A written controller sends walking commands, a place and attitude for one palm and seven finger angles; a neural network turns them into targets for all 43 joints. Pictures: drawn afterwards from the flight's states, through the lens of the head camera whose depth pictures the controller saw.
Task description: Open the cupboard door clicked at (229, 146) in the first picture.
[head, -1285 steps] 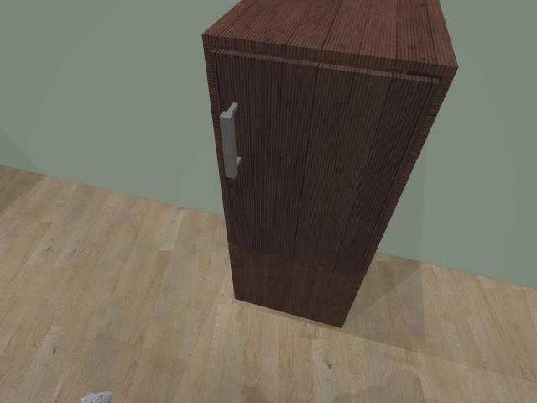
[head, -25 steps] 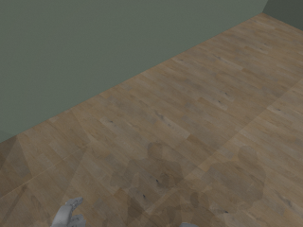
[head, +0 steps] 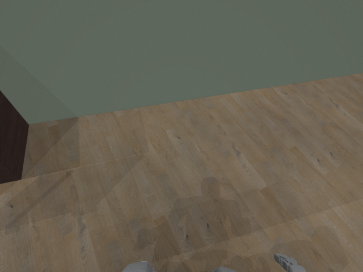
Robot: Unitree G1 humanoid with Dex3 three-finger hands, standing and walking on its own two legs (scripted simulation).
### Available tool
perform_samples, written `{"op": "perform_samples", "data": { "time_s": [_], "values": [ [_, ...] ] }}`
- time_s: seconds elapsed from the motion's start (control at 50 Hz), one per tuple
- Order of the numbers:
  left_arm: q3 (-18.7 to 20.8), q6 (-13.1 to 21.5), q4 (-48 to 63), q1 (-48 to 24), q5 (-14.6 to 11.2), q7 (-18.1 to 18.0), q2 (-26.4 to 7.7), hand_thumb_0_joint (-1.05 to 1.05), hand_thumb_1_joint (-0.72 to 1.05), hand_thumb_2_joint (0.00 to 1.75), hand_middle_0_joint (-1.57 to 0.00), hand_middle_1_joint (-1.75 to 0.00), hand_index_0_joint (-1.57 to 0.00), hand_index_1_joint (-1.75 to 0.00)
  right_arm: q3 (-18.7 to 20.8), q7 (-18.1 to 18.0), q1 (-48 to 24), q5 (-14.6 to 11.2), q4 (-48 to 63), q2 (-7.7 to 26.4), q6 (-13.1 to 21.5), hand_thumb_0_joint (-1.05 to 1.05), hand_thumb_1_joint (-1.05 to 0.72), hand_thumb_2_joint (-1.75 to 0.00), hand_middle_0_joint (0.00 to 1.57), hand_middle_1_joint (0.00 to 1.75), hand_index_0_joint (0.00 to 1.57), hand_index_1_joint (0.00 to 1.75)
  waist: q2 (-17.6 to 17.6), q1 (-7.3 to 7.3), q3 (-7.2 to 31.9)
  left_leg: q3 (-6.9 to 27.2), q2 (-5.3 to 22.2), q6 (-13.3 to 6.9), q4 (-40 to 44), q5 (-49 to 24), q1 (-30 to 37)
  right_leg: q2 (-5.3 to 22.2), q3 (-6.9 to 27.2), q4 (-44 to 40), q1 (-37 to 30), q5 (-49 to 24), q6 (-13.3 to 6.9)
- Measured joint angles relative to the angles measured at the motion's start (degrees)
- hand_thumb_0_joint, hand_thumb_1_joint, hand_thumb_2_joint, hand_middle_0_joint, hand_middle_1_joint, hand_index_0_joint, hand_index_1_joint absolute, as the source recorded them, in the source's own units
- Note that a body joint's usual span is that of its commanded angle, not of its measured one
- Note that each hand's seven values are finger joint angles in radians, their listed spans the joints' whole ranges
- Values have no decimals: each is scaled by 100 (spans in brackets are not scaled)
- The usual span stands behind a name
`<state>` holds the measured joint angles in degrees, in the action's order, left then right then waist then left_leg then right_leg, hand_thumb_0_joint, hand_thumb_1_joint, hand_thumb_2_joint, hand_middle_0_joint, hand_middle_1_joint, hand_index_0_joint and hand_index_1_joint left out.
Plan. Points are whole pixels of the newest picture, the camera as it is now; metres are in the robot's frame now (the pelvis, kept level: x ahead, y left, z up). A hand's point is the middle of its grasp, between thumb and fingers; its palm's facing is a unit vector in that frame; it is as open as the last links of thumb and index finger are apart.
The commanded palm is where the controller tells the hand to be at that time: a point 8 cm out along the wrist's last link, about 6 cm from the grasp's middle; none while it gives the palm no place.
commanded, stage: turn to face it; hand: left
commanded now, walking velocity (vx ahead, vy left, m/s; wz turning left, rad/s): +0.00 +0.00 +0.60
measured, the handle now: out of the picture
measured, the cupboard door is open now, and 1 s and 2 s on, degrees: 39 39 39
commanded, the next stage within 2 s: take the last steps up to it in 1.50 s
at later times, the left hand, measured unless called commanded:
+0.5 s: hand out of the picture +0.06 +0.16 -0.13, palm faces +0.29 -0.92 -0.26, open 7.4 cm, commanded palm none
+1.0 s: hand out of the picture -0.01 +0.22 -0.15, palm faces +0.60 -0.77 -0.23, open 7.4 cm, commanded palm none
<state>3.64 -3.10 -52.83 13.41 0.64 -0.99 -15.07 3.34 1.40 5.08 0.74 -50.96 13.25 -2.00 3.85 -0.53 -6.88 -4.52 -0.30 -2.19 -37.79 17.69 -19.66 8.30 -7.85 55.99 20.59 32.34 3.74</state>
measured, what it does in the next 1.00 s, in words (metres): steps on the spot, turning left: right foot, then left foot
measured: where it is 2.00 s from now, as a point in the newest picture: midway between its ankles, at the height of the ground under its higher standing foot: outside the picture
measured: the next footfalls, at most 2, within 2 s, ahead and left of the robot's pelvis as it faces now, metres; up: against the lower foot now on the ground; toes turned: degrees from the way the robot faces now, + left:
right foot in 0.34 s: +0.07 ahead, -0.16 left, +0.00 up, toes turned +11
left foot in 0.72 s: +0.03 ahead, +0.08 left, +0.00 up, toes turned +33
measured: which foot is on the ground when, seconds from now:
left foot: down 0.00-0.34, up 0.36-0.70, down 0.72-1.00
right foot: up 0.00-0.32, down 0.34-0.74, up 0.76-1.00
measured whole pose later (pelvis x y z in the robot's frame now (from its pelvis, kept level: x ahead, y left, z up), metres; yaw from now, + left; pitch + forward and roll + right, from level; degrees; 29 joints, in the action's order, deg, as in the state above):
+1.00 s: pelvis +0.04 -0.01 +0.02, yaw +36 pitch +1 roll -2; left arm 4.2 -3.0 -50.6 8.0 0.9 -0.4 -15.5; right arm 2.3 0.1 9.3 0.8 -52.7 11.6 -1.5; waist 1.7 -0.3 -5.1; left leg 2.4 -2.0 -3.3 -27.7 13.3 -15.6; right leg 5.3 0.6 62.0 29.0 21.2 5.9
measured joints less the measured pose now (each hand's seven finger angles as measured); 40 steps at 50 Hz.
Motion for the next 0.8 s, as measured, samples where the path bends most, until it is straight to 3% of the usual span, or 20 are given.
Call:
{"op": "perform_samples", "data": {
  "time_s": [0.06,0.14,0.24,0.32,0.36,0.42,0.46,0.5,0.56,0.66,0.72,0.76,0.8],
  "values": [
    [57,-91,-28,-139,21,8,-73,1,91,90,-20,-30,-20,-30,-35,-83,90,25,33,-40,19,1,-91,-89,20,30,20,30,-68,-12,76,204,-16,8,238,-35,76,-195,383,772,502,-330,67],
    [68,-40,123,-332,33,63,-74,1,91,90,-20,-30,-20,-30,-73,-117,215,28,-37,-59,4,1,-91,-89,20,30,20,30,-179,-27,116,480,-68,28,679,-325,209,-283,672,633,736,-842,115],
    [25,12,282,-515,20,65,8,0,91,90,-20,-30,-20,-30,-54,-93,382,43,-108,-83,-41,1,-91,-89,20,30,20,30,-337,58,162,853,-110,120,853,-463,201,-430,789,-337,496,-847,123],
    [-36,104,382,-574,-14,60,106,0,91,90,-20,-30,-20,-30,11,-86,487,30,-139,-64,-116,1,-91,-89,20,30,20,30,-484,154,193,1163,-161,274,627,-376,34,-643,718,-1685,-112,-1153,61],
    [-63,222,432,-526,17,38,152,0,91,90,-20,-30,-20,-30,67,-83,526,-20,-161,-34,-151,1,-91,-89,20,30,20,30,-501,133,233,1218,-246,349,151,35,-195,-642,674,-2328,-398,-1427,-90],
    [-161,256,403,-451,41,-5,335,0,91,90,-20,-30,-20,-30,159,-56,496,-20,-222,89,-233,1,-91,-89,20,30,20,30,-621,192,156,971,-294,380,-1674,946,-751,-542,422,-2251,-521,-1309,-341],
    [-190,246,374,-348,26,-26,417,0,91,90,-20,-30,-20,-30,178,-22,467,-11,-266,122,-272,1,-91,-89,20,30,20,30,-592,217,141,728,-205,460,-2562,840,-981,-457,285,-2433,-690,-1341,-371],
    [-210,255,338,-257,15,-31,464,0,91,90,-20,-30,-20,-30,172,6,431,-17,-288,118,-293,1,-91,-89,20,30,20,30,-514,242,121,561,-84,539,-2853,696,-1046,-381,146,-2620,-835,-1400,-371],
    [-222,283,289,-160,26,-29,506,0,91,90,-21,-30,-20,-30,143,26,363,-34,-303,84,-303,1,-91,-89,20,30,20,30,-369,231,68,377,66,607,-2424,687,-901,-263,-78,-2773,-987,-1419,-349],
    [-152,301,230,-45,63,-10,394,0,92,90,-21,-30,-21,-30,65,43,172,-53,-290,39,-264,1,-91,-89,20,30,20,30,-182,85,-36,66,149,544,-879,742,-367,-52,-472,-2526,-1047,-1178,-242],
    [-96,278,172,82,37,25,253,0,91,90,-21,-30,-21,-30,22,54,67,-40,-178,43,-173,1,-91,-89,20,30,20,30,-105,32,-21,-108,73,409,200,55,95,112,-666,-1977,-914,-851,-108],
    [-38,158,85,49,-10,34,116,0,91,90,-21,-30,-21,-30,23,31,-11,-17,-90,1,-53,1,-91,-89,20,30,20,30,14,30,-52,-83,-59,62,59,-27,-2,205,-339,-928,-464,-455,0],
    [4,-4,24,-36,-7,-2,21,0,91,90,-21,-30,-20,-30,-18,-7,-18,-11,-28,-34,16,1,-91,-89,20,30,20,30,9,2,-59,11,-73,-122,-33,119,-14,10,125,168,30,-47,39]
  ]
}}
